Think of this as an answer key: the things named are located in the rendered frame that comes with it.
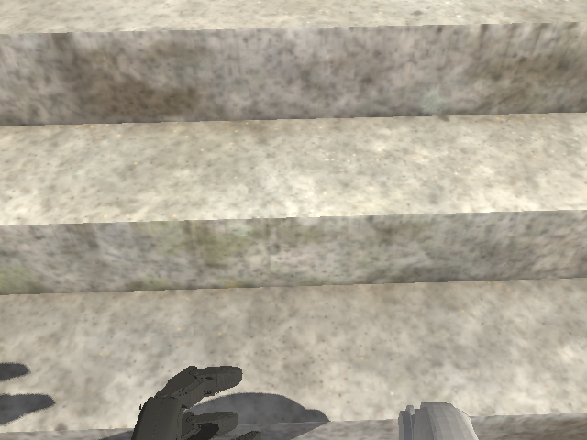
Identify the robot left hand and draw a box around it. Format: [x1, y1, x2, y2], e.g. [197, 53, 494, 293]
[131, 366, 261, 440]

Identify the robot right thigh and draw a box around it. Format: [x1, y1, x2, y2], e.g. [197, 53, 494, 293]
[398, 401, 479, 440]

